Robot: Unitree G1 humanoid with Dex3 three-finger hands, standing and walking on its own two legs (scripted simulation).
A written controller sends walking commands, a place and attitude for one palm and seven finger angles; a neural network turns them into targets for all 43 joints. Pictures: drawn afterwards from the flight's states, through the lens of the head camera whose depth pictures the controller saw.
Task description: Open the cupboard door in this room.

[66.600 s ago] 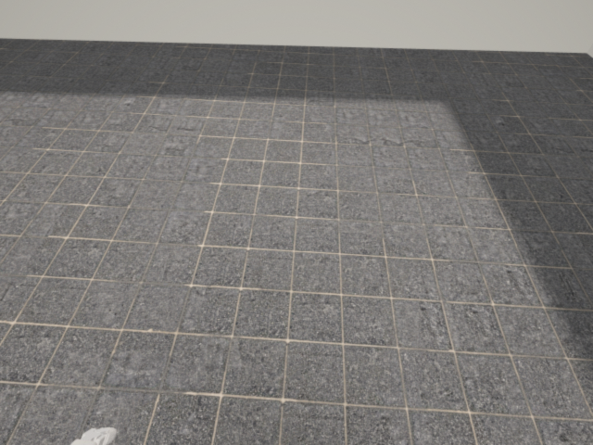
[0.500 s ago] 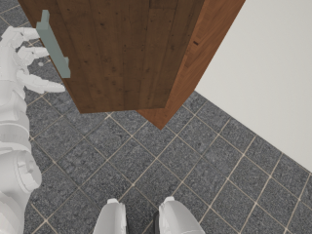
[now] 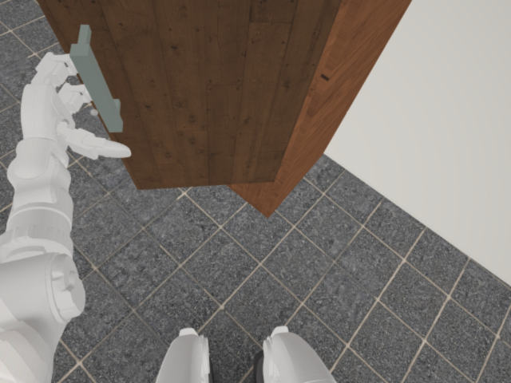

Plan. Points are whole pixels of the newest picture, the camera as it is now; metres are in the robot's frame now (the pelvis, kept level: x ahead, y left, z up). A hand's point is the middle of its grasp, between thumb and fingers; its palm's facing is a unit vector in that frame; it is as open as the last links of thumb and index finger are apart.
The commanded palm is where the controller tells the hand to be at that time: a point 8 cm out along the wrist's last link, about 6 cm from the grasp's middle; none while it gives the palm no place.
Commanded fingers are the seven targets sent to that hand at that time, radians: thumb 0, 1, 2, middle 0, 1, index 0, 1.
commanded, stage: slide the fingers in behind the handle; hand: left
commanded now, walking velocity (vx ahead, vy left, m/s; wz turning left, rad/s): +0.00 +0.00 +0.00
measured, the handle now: (101, 84) +0.55 +0.21 +0.06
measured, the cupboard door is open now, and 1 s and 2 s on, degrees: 46 46 53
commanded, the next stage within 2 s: close the thumb around the handle in 0.74 s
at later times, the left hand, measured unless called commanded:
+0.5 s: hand (114, 111) +0.51 +0.19 +0.06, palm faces +0.07 -1.00 -0.02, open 14.0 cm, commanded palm +0.48 +0.22 +0.06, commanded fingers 0.00 -0.50 0.30 -0.30 -1.20 -0.30 -1.20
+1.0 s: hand (115, 110) +0.51 +0.19 +0.06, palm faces +0.06 -1.00 -0.02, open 13.1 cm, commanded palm +0.49 +0.22 +0.06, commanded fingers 0.00 0.00 0.52 -0.34 -1.25 -0.34 -1.25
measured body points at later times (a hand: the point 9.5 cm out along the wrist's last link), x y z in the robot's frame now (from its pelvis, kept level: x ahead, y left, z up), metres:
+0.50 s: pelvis +0.00 +0.00 +0.00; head +0.14 +0.02 +0.43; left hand +0.50 +0.24 +0.06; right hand +0.00 -0.26 -0.11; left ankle +0.02 +0.09 -0.65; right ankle +0.01 -0.11 -0.65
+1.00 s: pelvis +0.00 -0.01 +0.00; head +0.14 +0.02 +0.42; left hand +0.50 +0.24 +0.06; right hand +0.00 -0.27 -0.11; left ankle +0.02 +0.09 -0.65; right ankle +0.01 -0.11 -0.65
